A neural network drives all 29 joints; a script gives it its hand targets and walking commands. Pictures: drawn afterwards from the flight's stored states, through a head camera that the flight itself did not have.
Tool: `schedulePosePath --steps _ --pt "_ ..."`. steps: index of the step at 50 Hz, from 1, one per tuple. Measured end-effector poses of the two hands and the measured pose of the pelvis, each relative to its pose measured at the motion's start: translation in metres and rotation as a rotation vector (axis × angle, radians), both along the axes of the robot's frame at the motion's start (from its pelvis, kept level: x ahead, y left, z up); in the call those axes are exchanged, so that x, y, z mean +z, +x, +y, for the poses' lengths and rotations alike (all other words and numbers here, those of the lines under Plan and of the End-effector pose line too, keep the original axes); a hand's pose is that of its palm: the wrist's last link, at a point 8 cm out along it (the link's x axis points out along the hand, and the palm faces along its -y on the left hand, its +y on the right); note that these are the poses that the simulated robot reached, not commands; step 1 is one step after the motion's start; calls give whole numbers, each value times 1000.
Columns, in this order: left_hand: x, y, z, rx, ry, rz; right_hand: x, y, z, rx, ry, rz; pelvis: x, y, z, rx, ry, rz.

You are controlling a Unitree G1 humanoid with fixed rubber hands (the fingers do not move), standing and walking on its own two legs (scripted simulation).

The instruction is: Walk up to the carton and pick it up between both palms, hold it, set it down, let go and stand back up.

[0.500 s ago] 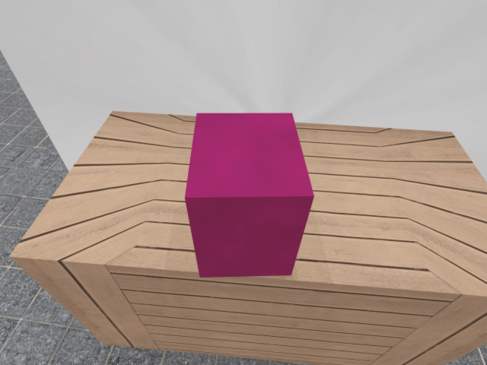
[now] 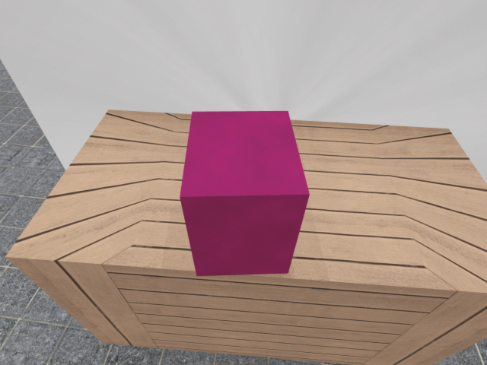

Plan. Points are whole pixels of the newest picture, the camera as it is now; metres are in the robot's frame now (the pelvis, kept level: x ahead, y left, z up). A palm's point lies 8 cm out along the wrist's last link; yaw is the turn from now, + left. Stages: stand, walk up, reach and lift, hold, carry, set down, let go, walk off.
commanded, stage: stand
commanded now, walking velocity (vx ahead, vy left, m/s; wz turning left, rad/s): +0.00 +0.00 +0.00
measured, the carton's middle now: (241, 195) +0.45 +0.01 +0.01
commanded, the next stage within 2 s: none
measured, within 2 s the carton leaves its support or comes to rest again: neither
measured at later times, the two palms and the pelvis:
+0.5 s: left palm out of the picture -0.06 +0.18 -0.15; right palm out of the picture -0.07 -0.20 -0.15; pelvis +0.00 -0.01 +0.00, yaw +0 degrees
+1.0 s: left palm out of the picture -0.03 +0.17 -0.15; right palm out of the picture -0.05 -0.20 -0.15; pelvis +0.00 -0.02 +0.00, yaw +0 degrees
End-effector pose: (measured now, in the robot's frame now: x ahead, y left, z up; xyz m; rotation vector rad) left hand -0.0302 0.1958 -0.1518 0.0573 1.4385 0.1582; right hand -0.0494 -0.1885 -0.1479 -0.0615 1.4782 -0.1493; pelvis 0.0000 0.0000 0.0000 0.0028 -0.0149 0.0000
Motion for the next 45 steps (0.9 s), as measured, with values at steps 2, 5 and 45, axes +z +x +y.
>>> schedulePosePath --steps 2,5,45 --pt "0 -3 0 1 2 10 0 0 -3 -2 -5 -3 0 -1 -1 -5 2 0" --pt "0 -9 0 -1 7 31 0 1 -6 -12 -8 -4 -1 -1 -2 -6 5 -1" --pt "0 -1 -24 17 -6 21 -2 5 -18 10 11 16 -1 3 -21 4 -2 8"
